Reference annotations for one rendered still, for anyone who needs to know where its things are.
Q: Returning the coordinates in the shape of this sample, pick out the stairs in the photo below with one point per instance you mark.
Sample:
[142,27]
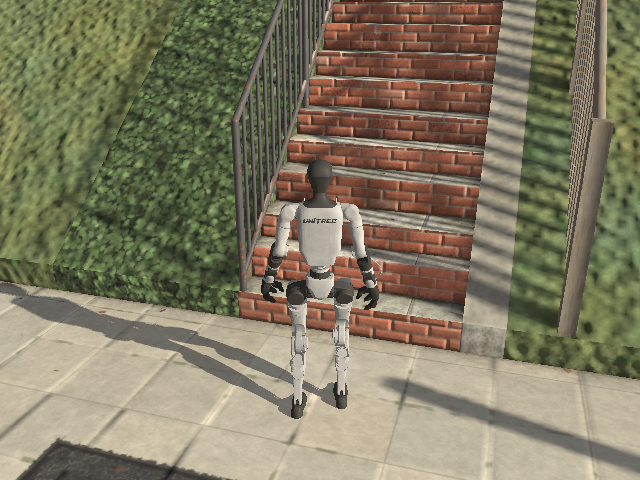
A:
[399,107]

